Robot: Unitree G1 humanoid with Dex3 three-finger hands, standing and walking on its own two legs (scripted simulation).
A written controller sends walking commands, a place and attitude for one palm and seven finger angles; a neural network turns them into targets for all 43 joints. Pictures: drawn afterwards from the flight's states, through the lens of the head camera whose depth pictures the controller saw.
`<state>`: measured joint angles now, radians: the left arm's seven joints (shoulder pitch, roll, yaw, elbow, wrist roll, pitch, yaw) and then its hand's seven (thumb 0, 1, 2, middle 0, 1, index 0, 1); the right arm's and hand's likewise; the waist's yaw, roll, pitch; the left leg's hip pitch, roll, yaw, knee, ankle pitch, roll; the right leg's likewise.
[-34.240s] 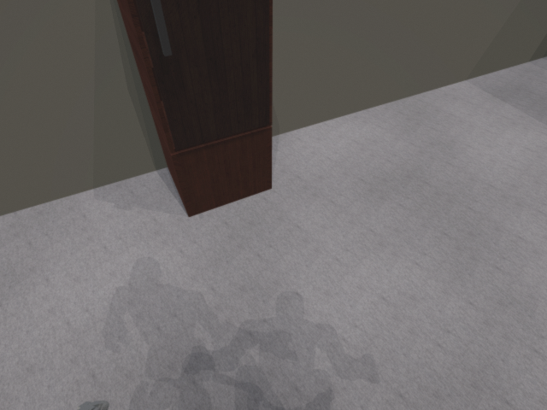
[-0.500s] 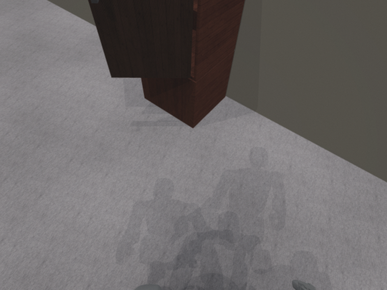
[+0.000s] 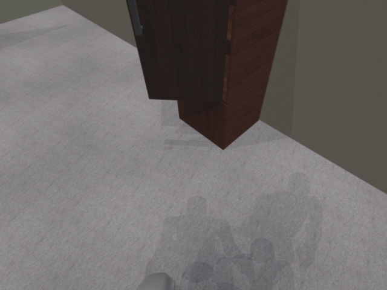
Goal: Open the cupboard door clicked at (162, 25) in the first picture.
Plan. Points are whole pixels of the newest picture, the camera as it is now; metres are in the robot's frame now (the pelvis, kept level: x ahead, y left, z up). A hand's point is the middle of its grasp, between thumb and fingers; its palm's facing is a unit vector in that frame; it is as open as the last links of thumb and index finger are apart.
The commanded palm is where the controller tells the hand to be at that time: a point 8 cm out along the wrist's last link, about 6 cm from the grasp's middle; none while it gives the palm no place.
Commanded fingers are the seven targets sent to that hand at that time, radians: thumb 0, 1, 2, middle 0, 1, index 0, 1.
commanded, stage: take the last steps up to it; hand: left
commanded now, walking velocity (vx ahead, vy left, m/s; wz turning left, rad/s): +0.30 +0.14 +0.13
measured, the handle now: (136, 11) +1.06 +0.30 +0.11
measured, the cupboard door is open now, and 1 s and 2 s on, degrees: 40 40 40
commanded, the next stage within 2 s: come to a stop and stand still in 1.12 s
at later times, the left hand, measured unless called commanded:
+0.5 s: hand (94, 259) +0.21 +0.28 -0.17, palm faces +0.06 -0.98 -0.21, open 7.4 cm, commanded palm none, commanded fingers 0.00 0.90 0.90 -0.20 -0.30 -0.20 -0.30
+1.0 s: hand (114, 217) +0.33 +0.26 -0.17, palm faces +0.08 -0.98 -0.20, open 7.2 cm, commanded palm none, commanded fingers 0.00 0.90 0.90 -0.20 -0.30 -0.20 -0.30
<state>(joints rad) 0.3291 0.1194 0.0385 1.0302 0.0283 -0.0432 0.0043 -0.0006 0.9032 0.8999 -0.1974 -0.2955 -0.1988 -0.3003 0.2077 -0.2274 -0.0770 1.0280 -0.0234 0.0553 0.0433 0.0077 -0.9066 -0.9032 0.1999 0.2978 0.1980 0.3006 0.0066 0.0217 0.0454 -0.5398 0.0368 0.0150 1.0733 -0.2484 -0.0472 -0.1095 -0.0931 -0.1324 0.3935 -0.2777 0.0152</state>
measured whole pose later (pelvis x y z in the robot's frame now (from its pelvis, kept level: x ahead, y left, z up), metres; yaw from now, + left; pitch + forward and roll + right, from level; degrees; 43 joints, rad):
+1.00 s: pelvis +0.35 +0.09 +0.00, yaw +1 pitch +1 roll +1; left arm 0.31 0.16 0.05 1.12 0.03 -0.07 0.00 -0.01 0.94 0.90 -0.20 -0.30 -0.20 -0.30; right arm 0.17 -0.19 -0.06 1.07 -0.02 -0.01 0.03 0.01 -0.93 -0.90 0.20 0.30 0.20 0.30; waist 0.02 0.00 0.06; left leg -0.48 0.08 0.09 0.68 -0.23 -0.04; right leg -0.05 -0.04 -0.14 0.34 -0.31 -0.01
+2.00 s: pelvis +0.49 +0.14 +0.00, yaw -1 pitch +1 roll -1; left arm 0.19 0.20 0.05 1.05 0.01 0.06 0.02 0.00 0.91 0.90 -0.19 -0.30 -0.20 -0.30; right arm 0.19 -0.15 -0.03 1.03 -0.03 0.00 -0.04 0.00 -0.92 -0.90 0.20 0.30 0.20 0.30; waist 0.00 -0.02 0.05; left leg -0.23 0.03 0.08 0.45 -0.24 0.04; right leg -0.29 -0.02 -0.01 0.77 -0.46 0.03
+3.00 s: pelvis +0.44 +0.11 -0.01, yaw -1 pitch -2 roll +0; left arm 0.33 0.17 -0.01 1.10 0.02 -0.01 0.03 0.00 0.90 0.90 -0.20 -0.30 -0.20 -0.30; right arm 0.27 -0.16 0.00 1.12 -0.01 -0.02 -0.01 0.01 -0.91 -0.90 0.20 0.30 0.20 0.30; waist 0.01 -0.02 0.01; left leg -0.25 0.05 0.07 0.45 -0.17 -0.01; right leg -0.16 -0.02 -0.04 0.46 -0.28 0.00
